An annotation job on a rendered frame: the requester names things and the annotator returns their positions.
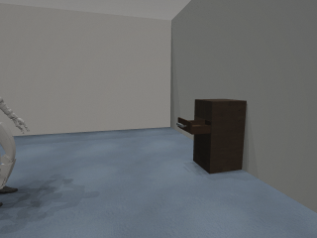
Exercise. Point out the cabinet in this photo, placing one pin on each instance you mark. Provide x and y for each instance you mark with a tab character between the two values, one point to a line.
222	149

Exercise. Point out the robot left hand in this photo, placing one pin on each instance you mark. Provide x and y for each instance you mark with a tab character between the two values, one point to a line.
18	122

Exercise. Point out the robot left forearm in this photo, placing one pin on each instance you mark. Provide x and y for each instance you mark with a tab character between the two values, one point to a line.
8	111

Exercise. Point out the drawer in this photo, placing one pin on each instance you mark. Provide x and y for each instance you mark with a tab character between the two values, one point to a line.
195	127

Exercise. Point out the handle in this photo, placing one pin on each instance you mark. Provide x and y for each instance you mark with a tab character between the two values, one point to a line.
180	125

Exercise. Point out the left robot shin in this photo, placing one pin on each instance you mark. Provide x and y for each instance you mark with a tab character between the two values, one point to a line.
5	172

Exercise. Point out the left robot thigh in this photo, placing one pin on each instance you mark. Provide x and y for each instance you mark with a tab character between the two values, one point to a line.
8	144

